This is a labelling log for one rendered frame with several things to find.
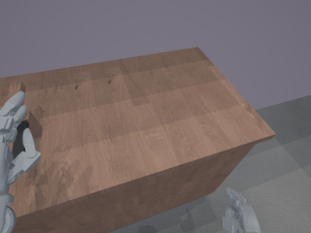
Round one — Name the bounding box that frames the counter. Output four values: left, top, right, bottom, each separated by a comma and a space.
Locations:
0, 47, 276, 233

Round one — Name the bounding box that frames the tap lever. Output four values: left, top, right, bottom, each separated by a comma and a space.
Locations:
12, 120, 29, 159

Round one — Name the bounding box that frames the robot right hand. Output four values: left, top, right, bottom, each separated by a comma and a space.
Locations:
222, 187, 261, 233

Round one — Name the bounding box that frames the robot left hand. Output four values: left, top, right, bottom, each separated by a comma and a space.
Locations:
0, 91, 41, 194

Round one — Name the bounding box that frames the robot left forearm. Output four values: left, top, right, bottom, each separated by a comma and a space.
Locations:
0, 193, 17, 233

